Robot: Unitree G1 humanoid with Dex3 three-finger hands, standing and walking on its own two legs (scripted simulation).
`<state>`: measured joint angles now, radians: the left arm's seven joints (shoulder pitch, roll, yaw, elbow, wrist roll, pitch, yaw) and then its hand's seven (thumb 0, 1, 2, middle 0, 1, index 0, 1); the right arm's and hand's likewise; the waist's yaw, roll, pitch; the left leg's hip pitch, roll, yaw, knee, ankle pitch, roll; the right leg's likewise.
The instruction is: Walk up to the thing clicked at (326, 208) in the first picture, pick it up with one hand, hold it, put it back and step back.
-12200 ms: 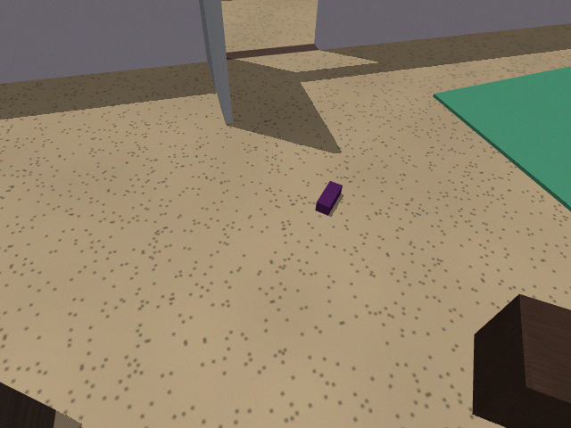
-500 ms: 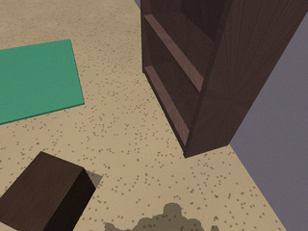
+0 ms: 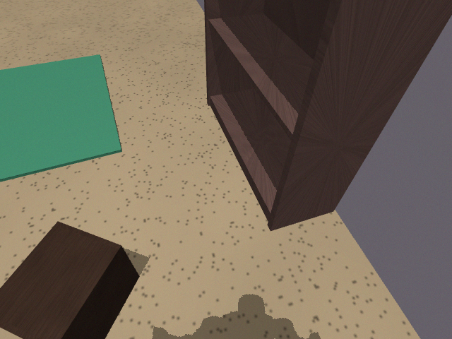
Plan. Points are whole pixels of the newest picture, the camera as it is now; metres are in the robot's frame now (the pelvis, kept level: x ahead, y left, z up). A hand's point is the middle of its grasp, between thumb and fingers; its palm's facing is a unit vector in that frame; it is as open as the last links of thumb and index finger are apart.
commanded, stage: stand
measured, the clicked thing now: out of the picture -0.26 +1.38 -0.75
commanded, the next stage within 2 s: walk up in 0.58 s
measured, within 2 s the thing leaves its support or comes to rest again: neither
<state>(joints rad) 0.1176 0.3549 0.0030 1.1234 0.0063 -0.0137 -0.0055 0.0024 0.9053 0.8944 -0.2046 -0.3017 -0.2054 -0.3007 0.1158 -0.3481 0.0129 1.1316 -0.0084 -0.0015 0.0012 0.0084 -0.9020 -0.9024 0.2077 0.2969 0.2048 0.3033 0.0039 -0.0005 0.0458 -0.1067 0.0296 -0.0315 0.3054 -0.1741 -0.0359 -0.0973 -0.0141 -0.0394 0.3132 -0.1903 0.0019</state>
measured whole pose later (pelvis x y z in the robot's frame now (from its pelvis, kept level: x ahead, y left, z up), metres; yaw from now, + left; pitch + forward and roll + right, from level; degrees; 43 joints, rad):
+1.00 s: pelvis -0.02 +0.01 -0.01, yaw +18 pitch -2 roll +0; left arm 0.06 0.39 0.07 0.84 0.02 0.08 -0.05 0.00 0.91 0.89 -0.20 -0.30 -0.20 -0.30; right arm 0.27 -0.35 -0.05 0.89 -0.03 0.04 0.00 0.01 -0.90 -0.90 0.21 0.30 0.21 0.30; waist -0.02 -0.08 0.14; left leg -0.28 -0.07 -0.13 0.49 -0.17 0.02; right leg -0.39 0.01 0.03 0.99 -0.47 0.01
